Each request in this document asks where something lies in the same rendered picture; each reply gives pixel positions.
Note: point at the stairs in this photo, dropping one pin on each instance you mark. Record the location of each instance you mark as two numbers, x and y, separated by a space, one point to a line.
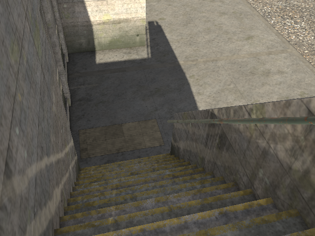
162 195

